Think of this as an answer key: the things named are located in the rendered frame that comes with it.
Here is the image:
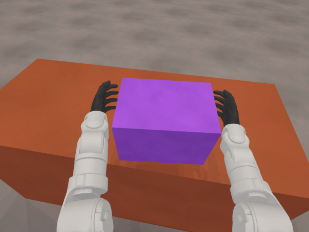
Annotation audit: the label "robot right upper arm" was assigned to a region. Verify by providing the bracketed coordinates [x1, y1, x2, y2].
[232, 201, 293, 232]

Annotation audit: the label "carton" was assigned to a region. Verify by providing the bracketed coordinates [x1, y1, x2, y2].
[112, 78, 222, 165]

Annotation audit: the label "robot right hand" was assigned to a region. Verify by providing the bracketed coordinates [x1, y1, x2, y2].
[213, 90, 240, 127]

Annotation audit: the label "robot left forearm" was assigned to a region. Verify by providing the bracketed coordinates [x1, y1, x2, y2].
[56, 111, 109, 232]

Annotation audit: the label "robot left hand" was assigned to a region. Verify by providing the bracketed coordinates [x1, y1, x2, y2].
[90, 80, 119, 113]

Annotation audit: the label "robot left upper arm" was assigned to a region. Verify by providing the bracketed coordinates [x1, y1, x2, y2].
[57, 198, 113, 232]

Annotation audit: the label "robot right forearm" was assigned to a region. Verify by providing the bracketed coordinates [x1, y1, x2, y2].
[220, 124, 294, 232]

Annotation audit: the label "pedestal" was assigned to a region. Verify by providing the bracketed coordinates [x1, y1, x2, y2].
[0, 58, 309, 232]

